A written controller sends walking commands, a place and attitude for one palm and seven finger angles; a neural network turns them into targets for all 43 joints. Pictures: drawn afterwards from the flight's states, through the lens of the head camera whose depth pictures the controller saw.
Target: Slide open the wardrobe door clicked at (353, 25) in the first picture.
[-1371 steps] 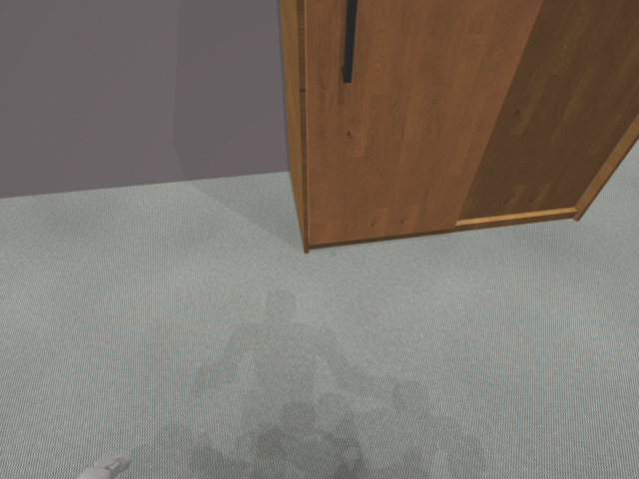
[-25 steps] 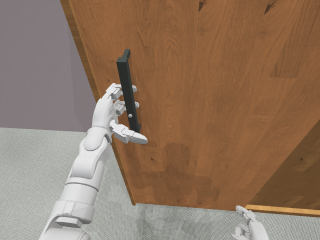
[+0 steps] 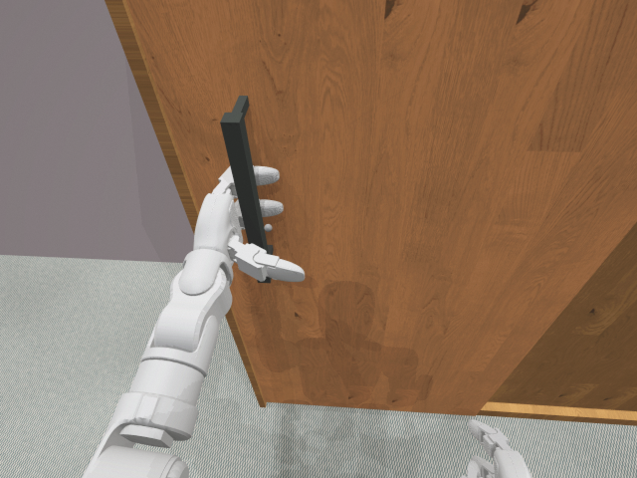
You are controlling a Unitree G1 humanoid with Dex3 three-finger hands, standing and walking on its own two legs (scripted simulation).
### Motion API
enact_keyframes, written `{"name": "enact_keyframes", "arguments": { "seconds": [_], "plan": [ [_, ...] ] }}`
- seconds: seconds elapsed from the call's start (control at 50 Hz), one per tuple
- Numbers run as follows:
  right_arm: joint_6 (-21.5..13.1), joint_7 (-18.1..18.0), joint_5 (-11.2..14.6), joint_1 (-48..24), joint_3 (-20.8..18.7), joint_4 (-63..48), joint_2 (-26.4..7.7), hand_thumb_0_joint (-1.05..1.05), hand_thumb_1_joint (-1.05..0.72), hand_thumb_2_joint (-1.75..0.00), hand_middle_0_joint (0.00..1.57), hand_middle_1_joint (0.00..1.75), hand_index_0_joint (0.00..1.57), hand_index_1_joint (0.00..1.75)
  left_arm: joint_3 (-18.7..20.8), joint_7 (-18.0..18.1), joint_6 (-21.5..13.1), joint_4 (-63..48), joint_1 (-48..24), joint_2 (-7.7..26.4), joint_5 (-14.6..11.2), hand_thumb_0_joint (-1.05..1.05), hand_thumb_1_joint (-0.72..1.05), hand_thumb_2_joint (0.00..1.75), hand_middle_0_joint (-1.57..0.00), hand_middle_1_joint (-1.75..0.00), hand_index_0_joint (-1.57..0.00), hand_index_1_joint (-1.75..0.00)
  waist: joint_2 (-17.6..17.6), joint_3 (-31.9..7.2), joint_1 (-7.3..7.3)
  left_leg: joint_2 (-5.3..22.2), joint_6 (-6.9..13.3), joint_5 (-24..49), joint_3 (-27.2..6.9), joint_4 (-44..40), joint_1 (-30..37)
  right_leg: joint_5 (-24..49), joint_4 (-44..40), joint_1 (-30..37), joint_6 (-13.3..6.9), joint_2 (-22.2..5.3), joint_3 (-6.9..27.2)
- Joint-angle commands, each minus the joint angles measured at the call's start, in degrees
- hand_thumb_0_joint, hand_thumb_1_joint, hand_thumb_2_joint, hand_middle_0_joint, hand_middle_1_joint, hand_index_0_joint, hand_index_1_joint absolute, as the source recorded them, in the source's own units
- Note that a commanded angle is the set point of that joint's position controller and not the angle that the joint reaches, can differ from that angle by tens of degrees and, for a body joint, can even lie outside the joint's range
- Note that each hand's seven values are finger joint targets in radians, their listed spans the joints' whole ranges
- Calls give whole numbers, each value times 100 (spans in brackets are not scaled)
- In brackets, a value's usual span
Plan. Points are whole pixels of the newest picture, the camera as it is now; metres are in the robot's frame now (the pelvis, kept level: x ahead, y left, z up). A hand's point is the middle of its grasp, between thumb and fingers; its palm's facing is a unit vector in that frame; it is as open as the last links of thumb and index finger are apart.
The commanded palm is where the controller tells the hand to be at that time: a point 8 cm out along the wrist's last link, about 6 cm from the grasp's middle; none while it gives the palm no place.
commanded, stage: slide the fingers in behind the handle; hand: left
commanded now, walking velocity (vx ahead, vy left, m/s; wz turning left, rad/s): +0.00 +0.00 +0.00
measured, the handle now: (254, 202) +0.43 +0.11 +0.13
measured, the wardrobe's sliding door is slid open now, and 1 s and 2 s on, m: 0.00 0.00 0.00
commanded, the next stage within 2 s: grip the handle and tug to test in 0.36 s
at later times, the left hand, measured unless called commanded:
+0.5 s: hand (263, 232) +0.37 +0.09 +0.14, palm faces -0.04 -1.00 +0.00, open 14.0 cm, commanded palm +0.34 +0.14 +0.14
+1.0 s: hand (262, 230) +0.37 +0.09 +0.14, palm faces -0.02 -1.00 -0.01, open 7.9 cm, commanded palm +0.34 +0.13 +0.14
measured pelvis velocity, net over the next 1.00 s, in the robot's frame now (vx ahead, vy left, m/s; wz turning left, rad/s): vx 0.00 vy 0.01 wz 0.01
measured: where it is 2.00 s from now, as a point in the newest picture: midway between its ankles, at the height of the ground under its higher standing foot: outside the picture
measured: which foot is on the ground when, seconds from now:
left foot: down 0.00-1.00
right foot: down 0.00-1.00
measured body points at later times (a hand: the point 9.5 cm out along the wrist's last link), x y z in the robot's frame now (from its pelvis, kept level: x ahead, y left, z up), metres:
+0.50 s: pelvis +0.00 +0.00 +0.00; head +0.00 -0.01 +0.45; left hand +0.36 +0.14 +0.14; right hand +0.16 -0.22 -0.10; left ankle -0.04 +0.11 -0.74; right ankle +0.02 -0.11 -0.74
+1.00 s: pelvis +0.00 +0.01 +0.00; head +0.00 -0.01 +0.45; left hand +0.36 +0.15 +0.14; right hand +0.16 -0.21 -0.10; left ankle -0.04 +0.11 -0.74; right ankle +0.02 -0.11 -0.74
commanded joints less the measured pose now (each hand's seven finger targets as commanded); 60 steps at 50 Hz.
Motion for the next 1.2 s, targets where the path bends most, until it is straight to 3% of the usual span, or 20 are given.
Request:
{"name": "enact_keyframes", "arguments": {
  "seconds": [0.0,0.12,0.2,0.24,0.26,0.3,0.36,0.44,0.56,0.58,0.6,0.66,0.7,0.76,0.8,0.86,0.9,0.96,1.04,1.18],
  "plan": [
    [-330,-27,-11,-483,-231,-869,-507,0,-90,-90,20,30,20,30,97,-13,-538,-1411,-2356,379,5,0,-50,30,-30,-120,-30,-120,-436,-1697,-26,-26,52,1661,-72,-259,147,1549,-180,1041,-33,-3,74],
    [-340,3,-5,-471,-253,-902,-517,0,-90,-90,20,30,20,30,45,-32,-573,-1441,-2182,308,9,0,-50,30,-30,-120,-30,-120,-633,-1631,-3,-18,65,1761,-60,-257,136,1716,-173,1084,-23,6,66],
    [-328,15,-10,-480,-253,-915,-522,0,-90,-90,20,30,20,30,144,-37,-576,-1551,-2090,427,18,0,-50,30,-30,-120,-30,-120,-548,-1699,31,-29,60,1835,-61,-262,162,1792,-160,1167,-33,-4,76],
    [-318,20,-2,-513,-230,-935,-510,0,-90,-90,20,30,20,30,35,-75,-535,-1492,-2062,301,4,0,-50,30,-30,-120,-30,-120,-525,-1580,15,-38,61,1689,-40,-271,114,1670,-194,1090,-25,-7,64],
    [-300,3,1,-510,-250,-911,-536,0,-90,-90,20,30,20,30,211,-51,-539,-1454,-2085,495,10,0,-50,30,-30,-120,-30,-120,-494,-1522,25,-26,66,1691,-43,-278,130,1648,-222,1094,-26,-21,77],
    [-292,6,1,-524,-236,-925,-521,0,-90,-90,20,30,20,30,259,-55,-516,-1536,-2014,546,-6,0,-50,30,-30,-120,-30,-120,-583,-1539,42,-32,69,1666,-42,-297,85,1649,-234,1146,-25,-13,88],
    [-279,6,4,-577,-236,-957,-508,0,-90,-90,20,30,20,30,74,-65,-506,-1626,-2033,368,13,0,-50,30,-30,-120,-30,-120,-394,-1522,21,-33,64,1674,-48,-288,172,1588,-226,1079,-33,-14,78],
    [-285,-1,1,-586,-228,-946,-506,0,-90,-90,20,30,20,30,86,-80,-466,-1641,-2052,368,-33,0,-50,30,-30,-120,-30,-120,-560,-1517,1,-31,70,1542,-60,-298,139,1465,-256,1043,-23,5,78],
    [-244,-14,0,-599,-214,-924,-517,0,-90,-90,20,30,20,30,111,-23,-426,-1559,-2128,442,34,0,-22,42,-33,-124,-33,-124,-326,-1495,28,-27,34,1558,-106,-325,152,1325,-236,994,-56,-12,55],
    [-249,-5,-4,-599,-203,-927,-491,0,-90,-90,20,30,20,30,-34,-25,-427,-1610,-2179,288,36,0,-17,44,-33,-125,-33,-125,-293,-1485,-7,-26,30,1603,-114,-320,188,1356,-227,950,-58,-7,42],
    [-262,2,-5,-593,-202,-927,-485,0,-90,-90,20,30,20,30,-99,-27,-419,-1596,-2208,209,26,0,-13,46,-34,-125,-34,-125,-318,-1474,-22,-24,29,1583,-129,-307,196,1341,-217,906,-58,5,33],
    [-239,-17,-11,-580,-218,-920,-529,0,-90,-90,20,30,20,30,129,5,-434,-1483,-2094,430,17,0,1,52,-35,-127,-35,-127,-556,-1521,25,-6,28,1575,-147,-331,137,1299,-224,1004,-58,6,24],
    [-261,1,-5,-605,-212,-945,-483,0,-90,-90,20,30,20,30,-189,-25,-462,-1624,-2211,116,22,0,11,56,-36,-129,-36,-129,-415,-1529,-36,-12,29,1584,-128,-301,203,1322,-215,921,-50,4,26],
    [-274,-2,-10,-579,-235,-932,-521,0,-90,-90,20,30,20,30,-82,11,-494,-1562,-2188,232,40,0,25,62,-38,-131,-38,-131,-497,-1509,4,7,20,1621,-167,-304,199,1299,-195,919,-62,13,8],
    [-284,11,-10,-558,-219,-922,-490,0,-90,-90,20,30,20,30,-336,-4,-501,-1629,-2375,8,64,0,34,66,-39,-132,-39,-132,-406,-1484,-72,8,16,1612,-169,-307,246,1282,-200,827,-57,15,3],
    [-274,-7,-23,-537,-232,-886,-536,0,-90,-90,20,30,20,30,-108,22,-505,-1516,-2337,245,71,0,48,72,-41,-134,-41,-134,-513,-1510,-33,5,22,1607,-188,-310,216,1265,-200,883,-63,15,3],
    [-283,-4,-13,-546,-220,-888,-496,0,-90,-90,20,30,20,30,-293,-3,-490,-1524,-2390,66,75,0,57,76,-42,-135,-42,-135,-500,-1501,-83,3,33,1573,-169,-294,237,1261,-211,829,-51,20,12],
    [-286,-10,-28,-537,-227,-876,-531,0,-90,-90,20,30,20,30,-194,-9,-491,-1502,-2363,177,89,0,71,82,-43,-137,-43,-137,-365,-1550,-33,-12,27,1658,-171,-283,236,1334,-183,890,-69,10,25],
    [-285,5,-18,-530,-215,-879,-502,0,-90,-90,20,30,20,30,-254,-48,-466,-1468,-2402,81,52,0,90,90,-45,-140,-45,-140,-520,-1486,-69,-19,38,1552,-161,-286,168,1307,-214,865,-52,16,15],
    [-270,2,-24,-498,-223,-883,-517,0,-90,-90,20,30,20,30,-133,-58,-449,-1438,-2392,198,48,0,90,90,-45,-140,-45,-140,-411,-1564,-42,-23,33,1709,-166,-267,188,1439,-184,923,-65,10,14]
  ]
}}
